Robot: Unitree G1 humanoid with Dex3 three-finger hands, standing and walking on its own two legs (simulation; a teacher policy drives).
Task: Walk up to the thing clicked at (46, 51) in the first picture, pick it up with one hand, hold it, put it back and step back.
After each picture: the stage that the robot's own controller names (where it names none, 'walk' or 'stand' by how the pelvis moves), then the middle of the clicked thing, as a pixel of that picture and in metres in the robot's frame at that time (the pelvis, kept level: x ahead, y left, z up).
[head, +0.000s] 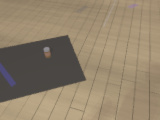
stand; (47, 52) +1.30 +0.43 -0.72
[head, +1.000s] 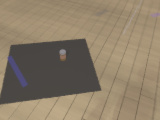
walk; (62, 55) +1.22 +0.19 -0.70
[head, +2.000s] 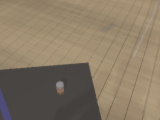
walk; (60, 87) +0.79 +0.19 -0.71
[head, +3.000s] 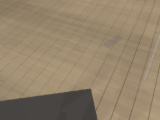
stand; out of the picture +0.45 +0.23 -0.70
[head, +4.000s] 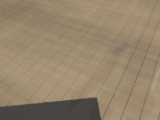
stand; out of the picture +0.41 +0.21 -0.72
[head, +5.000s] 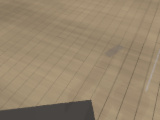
stand; out of the picture +0.38 +0.23 -0.73
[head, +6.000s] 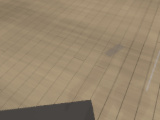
stand; out of the picture +0.37 +0.23 -0.73
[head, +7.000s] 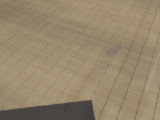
stand; out of the picture +0.37 +0.23 -0.73
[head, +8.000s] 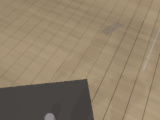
go down; (50, 119) +0.40 +0.22 -0.68
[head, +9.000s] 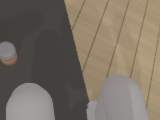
go down; (7, 54) +0.47 +0.24 -0.28
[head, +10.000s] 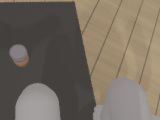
close in; (20, 56) +0.48 +0.23 -0.29
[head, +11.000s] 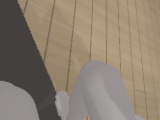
close in; out of the picture +0.46 +0.27 -0.23
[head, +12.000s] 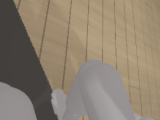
close; out of the picture +0.45 +0.28 -0.23
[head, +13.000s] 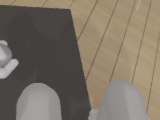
lift; out of the picture +0.39 +0.27 -0.11
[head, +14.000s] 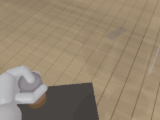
hold; (33, 90) +0.33 +0.18 +0.03
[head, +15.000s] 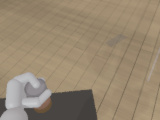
hold; (39, 96) +0.33 +0.17 +0.00
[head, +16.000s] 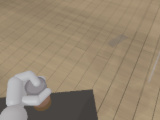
hold; (39, 94) +0.33 +0.17 +0.00
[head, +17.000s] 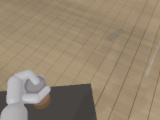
crouch; (38, 92) +0.34 +0.17 -0.03
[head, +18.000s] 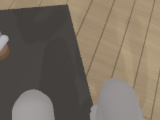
lower; out of the picture +0.48 +0.24 -0.10
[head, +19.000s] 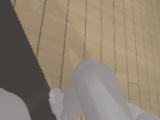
lower; out of the picture +0.45 +0.28 -0.24
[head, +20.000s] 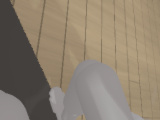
lower; out of the picture +0.45 +0.28 -0.24
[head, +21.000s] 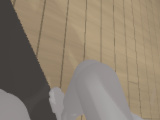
lower; out of the picture +0.45 +0.28 -0.24
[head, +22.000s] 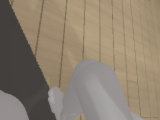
lower; out of the picture +0.46 +0.28 -0.24
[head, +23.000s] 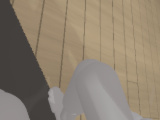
draw back; out of the picture +0.46 +0.28 -0.24
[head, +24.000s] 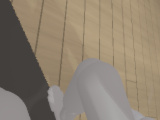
stand; out of the picture +0.45 +0.28 -0.24
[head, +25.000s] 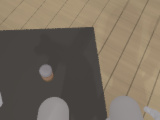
walk; (46, 73) +0.47 +0.20 -0.43
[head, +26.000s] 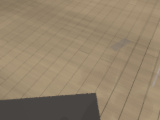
stand; out of the picture +0.40 +0.19 -0.66
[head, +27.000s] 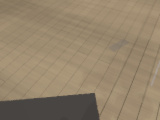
stand; out of the picture +0.42 +0.20 -0.67
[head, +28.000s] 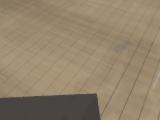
stand; out of the picture +0.41 +0.19 -0.68
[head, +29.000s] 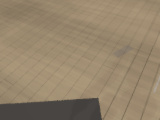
stand; out of the picture +0.42 +0.20 -0.72
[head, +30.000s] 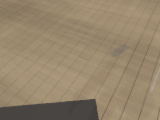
stand; out of the picture +0.39 +0.22 -0.72
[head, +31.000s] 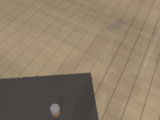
walk; (55, 110) +0.45 +0.17 -0.70
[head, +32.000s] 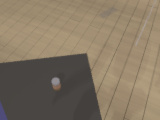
walk; (56, 84) +0.68 +0.24 -0.70
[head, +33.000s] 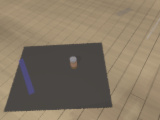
stand; (73, 62) +1.03 +0.18 -0.70
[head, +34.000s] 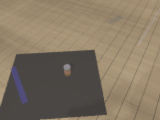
stand; (67, 70) +1.01 +0.18 -0.72
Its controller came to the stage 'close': yes
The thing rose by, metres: 0.71
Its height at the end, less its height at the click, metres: +0.00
